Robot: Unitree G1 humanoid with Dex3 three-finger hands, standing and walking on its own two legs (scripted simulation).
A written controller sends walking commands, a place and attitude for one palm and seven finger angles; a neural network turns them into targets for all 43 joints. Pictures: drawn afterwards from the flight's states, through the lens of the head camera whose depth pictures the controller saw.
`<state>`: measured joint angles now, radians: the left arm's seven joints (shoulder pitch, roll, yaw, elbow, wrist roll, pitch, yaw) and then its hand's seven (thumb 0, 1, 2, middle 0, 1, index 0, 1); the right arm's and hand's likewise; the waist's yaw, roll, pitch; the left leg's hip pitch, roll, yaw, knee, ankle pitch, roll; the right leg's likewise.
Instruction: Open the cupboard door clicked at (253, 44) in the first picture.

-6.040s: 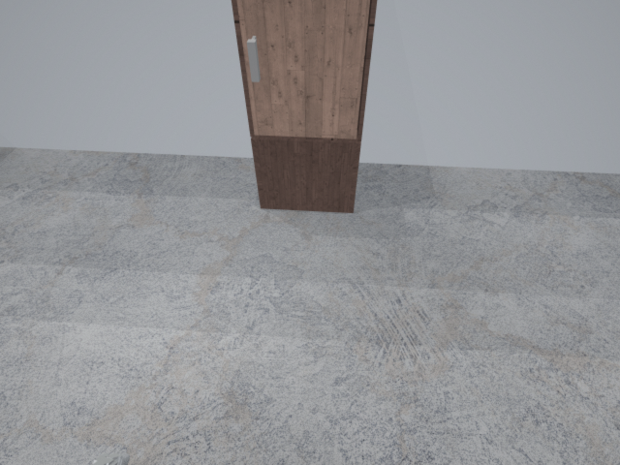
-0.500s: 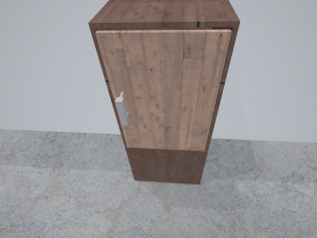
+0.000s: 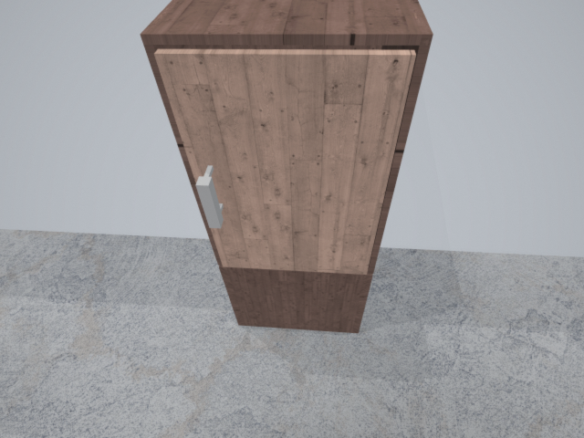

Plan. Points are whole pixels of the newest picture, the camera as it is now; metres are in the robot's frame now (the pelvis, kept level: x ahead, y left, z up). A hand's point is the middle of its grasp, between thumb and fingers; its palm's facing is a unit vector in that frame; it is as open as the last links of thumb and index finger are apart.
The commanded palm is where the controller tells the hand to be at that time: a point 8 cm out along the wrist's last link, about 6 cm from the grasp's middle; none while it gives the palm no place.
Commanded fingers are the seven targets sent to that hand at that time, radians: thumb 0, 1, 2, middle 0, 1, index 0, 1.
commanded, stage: raise the hand with hooked fingers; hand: left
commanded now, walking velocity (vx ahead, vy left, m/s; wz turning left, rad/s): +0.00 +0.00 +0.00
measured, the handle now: (212, 196) +0.57 +0.21 -0.04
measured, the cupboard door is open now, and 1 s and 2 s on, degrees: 0 0 0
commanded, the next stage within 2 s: none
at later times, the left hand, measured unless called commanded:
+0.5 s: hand (165, 424) +0.16 +0.19 -0.07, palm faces -0.05 -1.00 +0.03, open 8.5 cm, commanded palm +0.13 +0.26 -0.06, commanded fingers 0.00 0.41 0.69 -0.23 -0.62 -0.23 -0.62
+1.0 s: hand (123, 392) +0.19 +0.26 -0.05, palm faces -0.01 -1.00 -0.06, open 11.5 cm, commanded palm +0.17 +0.31 -0.05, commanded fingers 0.00 -0.17 0.44 -0.28 -0.99 -0.28 -0.99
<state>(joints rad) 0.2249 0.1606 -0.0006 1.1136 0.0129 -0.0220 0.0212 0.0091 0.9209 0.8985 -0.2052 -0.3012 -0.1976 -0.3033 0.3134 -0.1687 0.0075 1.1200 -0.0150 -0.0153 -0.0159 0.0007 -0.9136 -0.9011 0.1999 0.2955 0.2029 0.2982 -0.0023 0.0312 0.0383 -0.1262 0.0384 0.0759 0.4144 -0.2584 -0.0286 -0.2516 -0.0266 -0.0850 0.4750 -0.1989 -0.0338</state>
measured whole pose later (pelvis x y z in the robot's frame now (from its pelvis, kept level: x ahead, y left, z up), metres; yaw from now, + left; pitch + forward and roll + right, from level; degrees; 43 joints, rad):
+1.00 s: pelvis -0.03 +0.05 -0.10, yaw +1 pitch +15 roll -3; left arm 0.34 0.28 0.24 0.02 -0.29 -0.35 -0.34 0.01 0.05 0.54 -0.27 -0.85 -0.26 -0.85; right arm 0.29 -0.23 0.02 0.55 0.03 -0.22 -0.03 0.01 -0.90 -0.90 0.21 0.30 0.21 0.30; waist -0.01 0.01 -0.13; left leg -0.91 0.02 0.02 1.21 -0.57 0.04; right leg -0.96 -0.07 -0.08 1.11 -0.41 0.02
